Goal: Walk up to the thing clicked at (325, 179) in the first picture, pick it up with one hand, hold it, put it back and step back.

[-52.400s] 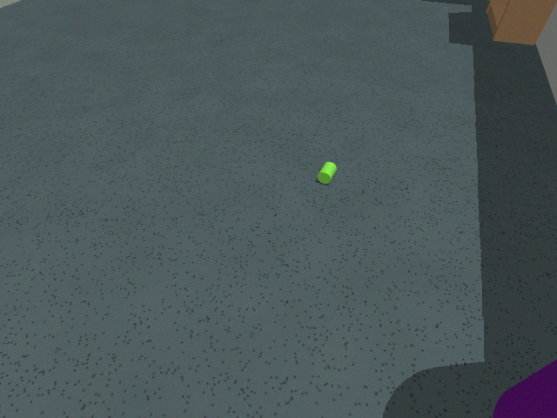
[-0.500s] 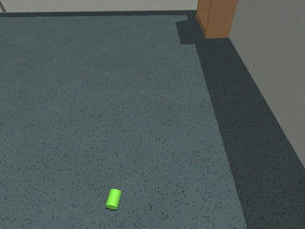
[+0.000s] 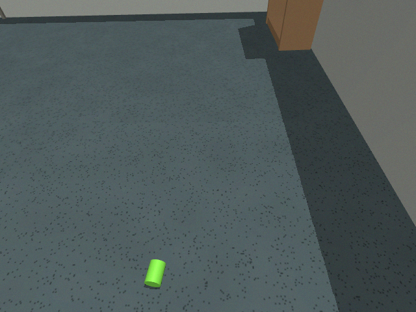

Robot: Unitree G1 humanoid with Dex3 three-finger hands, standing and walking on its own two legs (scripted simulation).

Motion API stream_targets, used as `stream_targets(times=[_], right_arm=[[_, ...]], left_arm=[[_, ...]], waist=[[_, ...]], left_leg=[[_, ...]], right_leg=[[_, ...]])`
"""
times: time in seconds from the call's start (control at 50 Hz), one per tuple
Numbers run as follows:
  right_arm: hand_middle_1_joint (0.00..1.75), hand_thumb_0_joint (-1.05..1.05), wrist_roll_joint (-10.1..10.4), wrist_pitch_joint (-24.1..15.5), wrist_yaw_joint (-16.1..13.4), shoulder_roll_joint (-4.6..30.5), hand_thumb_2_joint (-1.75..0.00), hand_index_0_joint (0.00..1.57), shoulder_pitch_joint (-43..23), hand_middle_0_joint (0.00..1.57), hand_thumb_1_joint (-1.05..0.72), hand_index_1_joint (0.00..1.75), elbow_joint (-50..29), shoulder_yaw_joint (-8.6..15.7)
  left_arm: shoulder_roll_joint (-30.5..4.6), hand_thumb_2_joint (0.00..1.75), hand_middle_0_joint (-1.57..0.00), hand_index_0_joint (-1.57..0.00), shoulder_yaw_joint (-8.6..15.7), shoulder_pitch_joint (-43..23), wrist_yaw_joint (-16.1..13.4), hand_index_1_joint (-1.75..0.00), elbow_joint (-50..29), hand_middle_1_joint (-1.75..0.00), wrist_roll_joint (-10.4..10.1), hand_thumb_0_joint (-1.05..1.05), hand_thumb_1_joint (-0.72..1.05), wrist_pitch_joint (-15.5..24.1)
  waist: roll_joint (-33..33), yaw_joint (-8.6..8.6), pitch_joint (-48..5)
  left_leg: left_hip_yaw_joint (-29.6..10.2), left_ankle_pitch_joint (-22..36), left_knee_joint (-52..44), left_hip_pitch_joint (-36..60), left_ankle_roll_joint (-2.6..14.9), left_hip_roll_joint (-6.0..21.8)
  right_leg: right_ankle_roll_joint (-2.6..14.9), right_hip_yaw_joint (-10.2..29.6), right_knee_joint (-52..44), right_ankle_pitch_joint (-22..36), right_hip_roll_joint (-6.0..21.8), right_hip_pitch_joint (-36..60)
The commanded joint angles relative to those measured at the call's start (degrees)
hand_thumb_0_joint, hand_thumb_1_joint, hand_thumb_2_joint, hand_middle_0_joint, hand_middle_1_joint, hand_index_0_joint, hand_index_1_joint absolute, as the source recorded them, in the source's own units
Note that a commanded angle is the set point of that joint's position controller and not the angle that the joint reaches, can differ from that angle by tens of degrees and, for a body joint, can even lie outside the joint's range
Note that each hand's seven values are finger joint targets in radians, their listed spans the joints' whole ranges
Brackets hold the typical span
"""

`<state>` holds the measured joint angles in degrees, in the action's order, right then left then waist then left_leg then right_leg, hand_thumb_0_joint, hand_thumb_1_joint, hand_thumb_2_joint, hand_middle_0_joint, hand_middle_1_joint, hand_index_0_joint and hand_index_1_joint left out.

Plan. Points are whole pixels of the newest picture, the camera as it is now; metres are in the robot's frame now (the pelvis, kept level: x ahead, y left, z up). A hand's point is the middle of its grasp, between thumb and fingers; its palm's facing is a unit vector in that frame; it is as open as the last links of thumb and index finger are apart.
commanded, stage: stand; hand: left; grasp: from above
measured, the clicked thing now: (155, 273) +0.47 +0.29 -0.74
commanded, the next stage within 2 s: step back in 0.78 s
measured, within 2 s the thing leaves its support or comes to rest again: neither
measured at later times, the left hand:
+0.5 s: hand out of the picture +0.07 +0.24 -0.16, palm faces +0.01 -0.94 -0.34, open 7.4 cm
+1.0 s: hand out of the picture +0.08 +0.28 -0.17, palm faces +0.00 -0.93 -0.37, open 7.4 cm
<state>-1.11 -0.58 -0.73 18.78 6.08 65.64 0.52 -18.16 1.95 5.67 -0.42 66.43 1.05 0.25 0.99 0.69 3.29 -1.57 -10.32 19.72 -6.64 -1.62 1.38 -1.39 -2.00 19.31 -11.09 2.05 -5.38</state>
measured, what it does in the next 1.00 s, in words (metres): stands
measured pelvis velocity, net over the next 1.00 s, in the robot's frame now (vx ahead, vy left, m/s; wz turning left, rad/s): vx -0.03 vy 0.01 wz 0.00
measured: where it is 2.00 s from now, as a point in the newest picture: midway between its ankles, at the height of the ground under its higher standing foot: outside the picture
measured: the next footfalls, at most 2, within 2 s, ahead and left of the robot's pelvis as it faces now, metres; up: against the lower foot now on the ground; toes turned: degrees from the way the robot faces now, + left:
right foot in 1.48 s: -0.10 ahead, -0.09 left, +0.00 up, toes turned -2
left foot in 1.86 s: -0.16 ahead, +0.15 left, +0.00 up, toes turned -3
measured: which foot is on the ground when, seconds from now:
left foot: down 0.00-1.00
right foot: down 0.00-1.00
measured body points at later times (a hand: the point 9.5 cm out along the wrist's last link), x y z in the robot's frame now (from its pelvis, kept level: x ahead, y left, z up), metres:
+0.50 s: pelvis +0.00 +0.00 +0.00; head +0.02 -0.01 +0.45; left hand +0.07 +0.29 -0.13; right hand +0.07 -0.30 -0.14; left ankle +0.01 +0.14 -0.75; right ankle +0.00 -0.13 -0.75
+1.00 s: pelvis -0.03 +0.01 -0.02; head +0.04 +0.01 +0.43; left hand +0.08 +0.33 -0.14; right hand +0.06 -0.31 -0.14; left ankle -0.01 +0.13 -0.74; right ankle +0.00 -0.13 -0.75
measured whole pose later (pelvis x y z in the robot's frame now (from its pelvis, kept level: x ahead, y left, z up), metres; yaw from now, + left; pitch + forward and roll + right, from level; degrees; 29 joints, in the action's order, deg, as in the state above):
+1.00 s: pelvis -0.03 +0.01 -0.02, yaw +0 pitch -1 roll -1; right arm -0.1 2.2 0.6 23.1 3.9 59.6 2.5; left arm -20.5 4.0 3.5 -0.4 58.3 0.7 -1.3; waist 1.0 -0.3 9.3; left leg -1.9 -17.7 38.3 -18.4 1.2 -0.2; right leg -1.4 -1.7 30.6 -14.3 2.8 -15.2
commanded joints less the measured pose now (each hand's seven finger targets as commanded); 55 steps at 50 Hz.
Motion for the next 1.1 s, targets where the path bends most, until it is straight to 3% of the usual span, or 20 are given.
stream_targets(times=[0.0,0.1,0.26,0.42,0.54,0.74,0.76,0.78,0.84,0.88,0.92,0.94,0.96,0.98,1.0,1.02,1.04,1.06,1.08], right_arm=[[0.3,0.0,0.1,-0.9,-0.6,11.4,-0.9,0.2,-1.8,0.2,-0.9,0.3,-3.1,2.1],[0.3,0.0,0.2,-1.1,-0.5,11.3,-0.9,0.2,-1.7,0.2,-0.9,0.3,-3.2,2.0],[0.3,0.0,0.1,-0.9,-0.3,11.9,-0.9,0.2,-2.0,0.2,-0.9,0.3,-3.1,2.2],[0.3,0.0,0.2,-1.2,-0.2,12.0,-0.9,0.2,-1.5,0.2,-0.9,0.3,-3.2,2.0],[0.3,0.0,0.2,-0.9,-0.3,12.1,-0.9,0.2,-1.1,0.2,-0.9,0.3,-3.3,1.8],[0.3,0.0,0.2,-0.8,-0.1,12.0,-0.9,0.2,-1.5,0.2,-0.9,0.3,-3.3,1.8],[0.3,0.0,0.6,0.2,0.3,15.6,-0.9,0.2,-3.7,0.2,-0.9,0.3,-4.5,3.0],[0.3,0.0,1.1,0.6,0.3,14.2,-0.9,0.2,-2.7,0.2,-0.9,0.3,-5.2,2.9],[0.3,0.0,1.4,1.0,0.5,13.8,-0.9,0.2,-0.9,0.2,-0.9,0.3,-6.5,3.2],[0.3,0.0,1.4,1.6,0.6,13.1,-0.9,0.2,-0.4,0.2,-0.9,0.3,-7.5,3.5],[0.3,0.0,1.1,2.4,0.9,12.8,-0.9,0.2,1.7,0.2,-0.9,0.3,-8.4,3.9],[0.3,0.0,0.8,2.8,1.1,12.7,-0.9,0.2,3.2,0.2,-0.9,0.3,-8.7,4.0],[0.3,0.0,0.7,2.9,1.3,13.0,-0.9,0.2,5.1,0.2,-0.9,0.3,-8.9,4.4],[0.3,0.0,0.8,2.8,1.4,13.1,-0.9,0.2,6.9,0.2,-0.9,0.3,-8.9,4.6],[0.3,0.0,0.8,2.4,1.4,13.8,-0.9,0.2,6.5,0.2,-0.9,0.3,-9.3,4.7],[0.3,0.0,0.4,2.0,1.3,16.6,-0.9,0.2,4.5,0.2,-0.9,0.3,-10.5,5.1],[0.3,0.0,0.1,1.5,1.0,20.1,-0.9,0.2,3.7,0.2,-0.9,0.3,-10.8,6.1],[0.3,0.0,-0.5,1.1,0.5,20.8,-0.9,0.2,4.6,0.2,-0.9,0.3,-11.0,6.5],[0.3,0.0,-0.6,0.9,0.1,21.0,-0.9,0.2,3.6,0.2,-0.9,0.3,-12.0,6.5]], left_arm=[[-11.8,0.9,-0.2,-0.2,1.7,-1.8,-0.8,-0.3,-3.3,-0.3,-0.1,0.0,0.9,0.9],[-12.3,0.9,-0.2,-0.2,1.7,-1.6,-0.8,-0.3,-3.3,-0.3,-0.2,0.0,0.9,1.1],[-12.4,0.9,-0.2,-0.2,1.6,-1.6,-0.5,-0.3,-3.6,-0.3,-0.1,0.0,0.9,1.2],[-12.6,0.9,-0.2,-0.2,1.7,-1.4,-0.6,-0.3,-3.9,-0.3,-0.3,0.0,0.9,1.4],[-12.7,0.9,-0.2,-0.2,1.5,-1.6,-0.6,-0.3,-4.0,-0.3,-0.4,0.0,0.9,1.4],[-13.0,0.9,-0.2,-0.2,1.4,-1.6,-0.4,-0.3,-4.2,-0.3,-0.3,0.0,0.9,1.3],[-17.2,0.9,-0.2,-0.2,4.0,-1.4,-0.7,-0.3,-5.5,-0.3,-1.3,0.0,0.9,0.8],[-17.0,0.9,-0.2,-0.2,4.2,-0.5,-1.0,-0.3,-6.0,-0.3,-1.6,0.0,0.9,0.7],[-16.8,0.9,-0.2,-0.2,4.7,-0.6,-1.1,-0.3,-8.8,-0.3,-1.5,0.0,0.9,0.5],[-17.5,0.9,-0.2,-0.2,5.1,-1.9,-1.1,-0.3,-10.6,-0.3,-1.3,0.0,0.9,0.0],[-18.5,0.9,-0.2,-0.2,5.3,-4.9,-1.2,-0.3,-13.3,-0.3,-0.4,0.0,0.9,-0.3],[-18.7,0.9,-0.2,-0.2,5.4,-6.3,-1.2,-0.3,-14.4,-0.3,-0.1,0.0,0.9,-0.5],[-18.7,0.9,-0.2,-0.2,5.4,-7.5,-1.2,-0.3,-15.5,-0.3,0.2,0.0,0.9,-0.8],[-18.5,0.9,-0.2,-0.2,5.3,-9.1,-1.2,-0.3,-16.3,-0.3,0.2,0.0,0.9,-1.0],[-17.4,0.9,-0.2,-0.2,5.0,-8.1,-1.1,-0.3,-16.5,-0.3,-0.1,0.0,0.9,-1.4],[-15.1,0.9,-0.2,-0.2,4.5,-6.7,-1.1,-0.3,-17.2,-0.3,-0.6,0.0,0.9,-1.8],[-12.2,0.9,-0.2,-0.2,4.1,-6.0,-1.4,-0.3,-17.4,-0.3,-0.9,0.0,0.9,-2.3],[-12.5,0.9,-0.2,-0.2,4.2,-3.4,-2.0,-0.3,-16.9,-0.3,-0.5,0.0,0.9,-3.0],[-12.2,0.9,-0.2,-0.2,4.0,-1.5,-2.3,-0.3,-16.7,-0.3,-0.6,0.0,0.9,-3.1]], waist=[[-0.6,-0.33,-3.0],[-0.4,-0.36,-4.2],[-0.5,-0.57,-3.1],[-0.5,-0.42,-5.0],[-1.1,-0.6,-4.9],[-0.9,-0.6,-3.4],[-1.1,-0.67,2.9],[-1.5,-1.01,1.2],[-3.2,-1.34,-5.1],[-5.5,-1.63,-7.3],[-9.8,-2.17,-8.1],[-11.5,-2.77,-8.0],[-12.6,-3.51,-7.8],[-12.4,-4.61,-7.7],[-9.1,-3.98,-7.6],[1.0,-3.29,-6.1],[9.9,-2.91,-5.1],[6.4,-2.14,-6.0],[7.3,-1.79,-5.9]], left_leg=[[-4.1,7.0,-3.4,-0.3,2.36,5.4],[-4.1,8.9,-3.1,0.4,2.44,5.6],[-4.0,4.4,-3.7,-0.7,2.34,5.3],[-4.0,10.1,-2.9,0.7,2.45,5.8],[-3.9,10.4,-2.7,0.6,2.44,5.8],[-4.0,6.3,-3.7,-0.6,2.06,5.4],[-4.4,13.8,2.6,-5.6,3.42,4.1],[-3.6,15.4,4.8,-6.2,3.47,3.6],[-2.0,14.7,11.3,-5.0,3.9,1.8],[-0.2,8.4,16.3,-4.5,3.12,-0.5],[0.5,-6.0,23.5,-5.1,3.24,-2.8],[0.1,-11.3,25.4,-5.3,3.76,-3.0],[-0.4,-12.5,25.5,-3.9,4.29,-2.5],[-1.4,-9.4,23.0,-3.1,4.75,-1.3],[-2.4,2.8,17.5,-4.4,5.23,0.5],[-11.0,18.6,6.5,-7.4,7.55,7.8],[-22.0,30.1,0.7,-2.0,9.83,14.3],[-22.9,34.4,2.4,-0.1,11.2,16.3],[-23.1,38.1,3.2,0.2,11.89,17.4]], right_leg=[[1.78,4.3,-3.4,5.3,5.2,0.2],[2.03,4.4,-2.8,7.0,5.6,0.9],[2.17,4.8,-4.1,3.8,5.4,-0.2],[2.18,4.6,-2.8,8.8,5.7,1.4],[2.06,4.5,-3.0,9.6,5.8,1.4],[2.2,4.5,-3.6,5.7,5.5,0.3],[2.77,5.8,0.9,15.3,5.2,-4.5],[3.72,5.4,1.9,18.5,5.5,-3.1],[7.05,7.5,3.5,20.8,7.9,-1.8],[9.67,9.9,2.9,20.8,11.1,-4.1],[13.09,13.0,3.4,20.9,15.5,-7.2],[14.0,13.0,4.1,19.4,16.5,-9.2],[13.78,12.8,5.0,16.8,16.7,-12.4],[12.17,11.2,7.5,14.9,15.6,-13.3],[9.75,8.1,12.2,12.4,11.7,-11.7],[5.12,3.0,22.0,4.3,2.9,-12.0],[3.35,3.8,30.7,-16.9,-7.2,-19.8],[3.45,10.1,37.7,-25.5,-7.6,-21.7],[3.36,11.8,41.9,-26.8,-7.8,-23.0]])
